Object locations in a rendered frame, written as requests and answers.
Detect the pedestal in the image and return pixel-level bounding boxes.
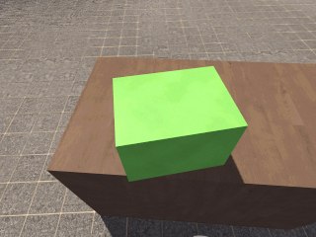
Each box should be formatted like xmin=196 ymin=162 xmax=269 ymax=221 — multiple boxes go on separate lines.
xmin=46 ymin=56 xmax=316 ymax=230

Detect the carton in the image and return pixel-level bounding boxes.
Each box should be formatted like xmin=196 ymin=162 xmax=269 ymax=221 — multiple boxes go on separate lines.
xmin=113 ymin=66 xmax=248 ymax=182

